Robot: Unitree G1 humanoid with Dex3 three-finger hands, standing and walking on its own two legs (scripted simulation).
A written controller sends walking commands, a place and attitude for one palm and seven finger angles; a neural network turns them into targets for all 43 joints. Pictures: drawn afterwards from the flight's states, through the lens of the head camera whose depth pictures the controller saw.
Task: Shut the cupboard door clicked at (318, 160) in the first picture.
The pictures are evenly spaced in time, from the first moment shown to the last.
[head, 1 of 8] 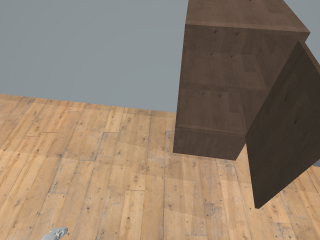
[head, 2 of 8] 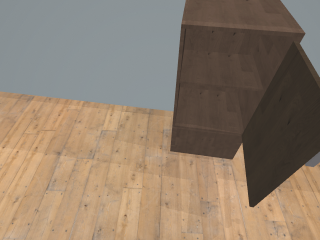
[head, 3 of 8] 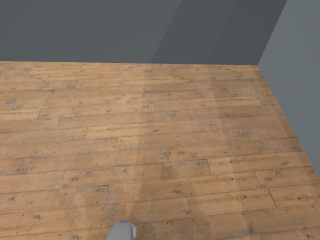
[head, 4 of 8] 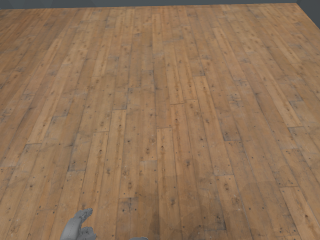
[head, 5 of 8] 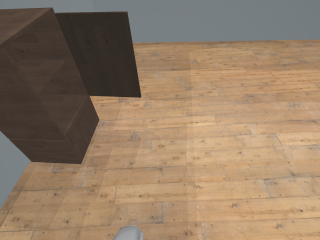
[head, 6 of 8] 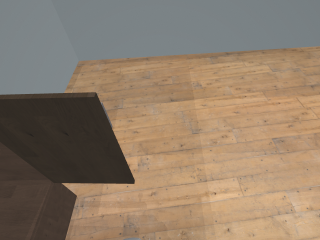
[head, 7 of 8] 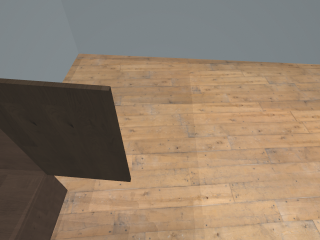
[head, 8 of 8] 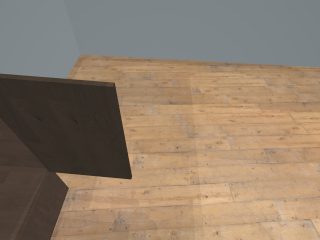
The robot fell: no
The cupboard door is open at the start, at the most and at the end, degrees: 88 88 88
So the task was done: no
